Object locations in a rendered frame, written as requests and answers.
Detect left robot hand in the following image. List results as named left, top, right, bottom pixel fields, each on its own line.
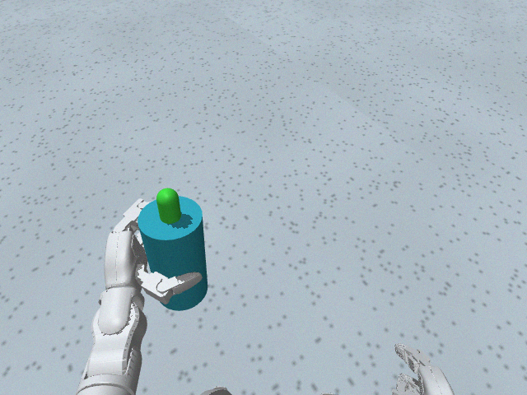
left=104, top=198, right=203, bottom=304

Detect bottle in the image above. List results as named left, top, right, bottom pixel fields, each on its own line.
left=138, top=188, right=208, bottom=311

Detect left robot arm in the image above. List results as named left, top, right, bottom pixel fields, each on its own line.
left=76, top=286, right=147, bottom=395

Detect right robot hand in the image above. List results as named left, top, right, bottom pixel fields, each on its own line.
left=392, top=343, right=455, bottom=395

